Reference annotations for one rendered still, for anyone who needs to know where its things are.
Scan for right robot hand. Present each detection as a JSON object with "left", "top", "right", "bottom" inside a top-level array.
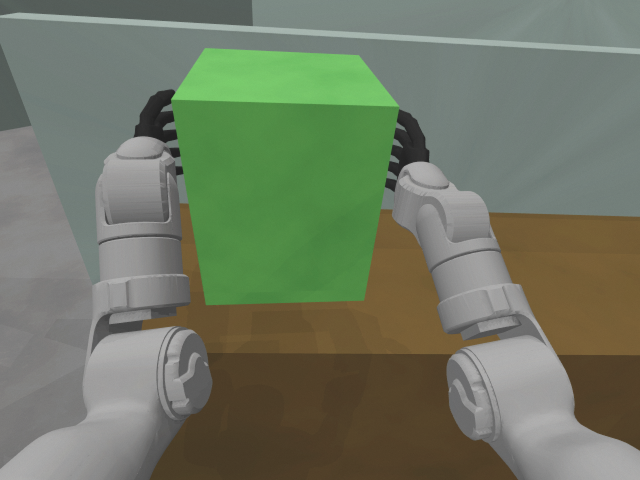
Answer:
[{"left": 385, "top": 109, "right": 429, "bottom": 192}]

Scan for left robot upper arm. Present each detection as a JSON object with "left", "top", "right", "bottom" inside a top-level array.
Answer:
[{"left": 0, "top": 326, "right": 213, "bottom": 480}]

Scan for carton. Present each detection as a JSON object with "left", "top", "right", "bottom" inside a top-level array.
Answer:
[{"left": 171, "top": 48, "right": 399, "bottom": 305}]

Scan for pedestal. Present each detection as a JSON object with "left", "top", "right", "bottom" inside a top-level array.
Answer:
[{"left": 142, "top": 203, "right": 640, "bottom": 480}]

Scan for robot right forearm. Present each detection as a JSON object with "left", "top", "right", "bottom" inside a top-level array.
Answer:
[{"left": 392, "top": 162, "right": 575, "bottom": 409}]

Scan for right robot upper arm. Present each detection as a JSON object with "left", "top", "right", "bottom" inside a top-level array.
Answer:
[{"left": 446, "top": 335, "right": 640, "bottom": 480}]

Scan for robot left forearm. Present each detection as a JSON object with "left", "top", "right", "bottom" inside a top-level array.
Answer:
[{"left": 83, "top": 136, "right": 191, "bottom": 409}]

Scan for left robot hand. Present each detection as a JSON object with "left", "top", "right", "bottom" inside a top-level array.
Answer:
[{"left": 133, "top": 89, "right": 183, "bottom": 176}]

